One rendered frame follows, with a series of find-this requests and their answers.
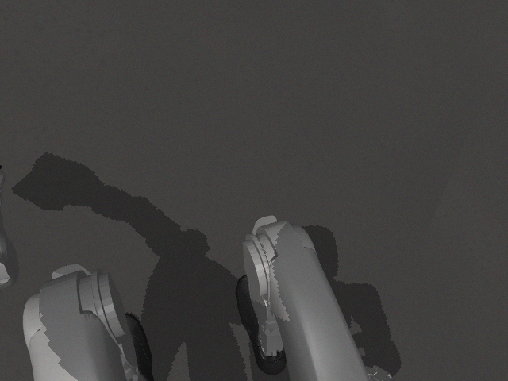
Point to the left robot arm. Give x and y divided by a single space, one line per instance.
9 266

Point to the right robot hand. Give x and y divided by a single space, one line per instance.
378 374

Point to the left robot foot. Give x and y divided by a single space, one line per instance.
143 353

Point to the right robot foot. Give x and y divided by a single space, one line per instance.
270 365

